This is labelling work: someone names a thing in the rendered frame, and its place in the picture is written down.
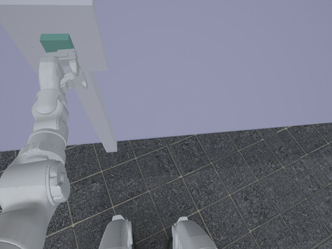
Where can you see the left robot forearm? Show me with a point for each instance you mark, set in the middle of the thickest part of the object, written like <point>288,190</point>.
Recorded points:
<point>48,138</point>

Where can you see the left robot upper arm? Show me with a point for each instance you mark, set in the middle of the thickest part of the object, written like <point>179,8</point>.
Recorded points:
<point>30,194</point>

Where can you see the robot thigh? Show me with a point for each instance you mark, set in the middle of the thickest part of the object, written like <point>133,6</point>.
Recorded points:
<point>117,235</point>
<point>189,235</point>

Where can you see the robot right thigh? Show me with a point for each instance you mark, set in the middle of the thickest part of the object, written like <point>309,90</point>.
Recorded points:
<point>189,235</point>

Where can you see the button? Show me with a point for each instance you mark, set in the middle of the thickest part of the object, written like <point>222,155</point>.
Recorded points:
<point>55,42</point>

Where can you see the panel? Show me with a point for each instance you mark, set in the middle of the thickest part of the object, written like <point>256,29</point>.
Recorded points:
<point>26,20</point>

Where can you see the robot left thigh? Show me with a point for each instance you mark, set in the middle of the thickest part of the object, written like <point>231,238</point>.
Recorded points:
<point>117,235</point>

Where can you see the left robot hand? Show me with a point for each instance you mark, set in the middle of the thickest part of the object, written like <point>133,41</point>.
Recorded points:
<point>52,76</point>

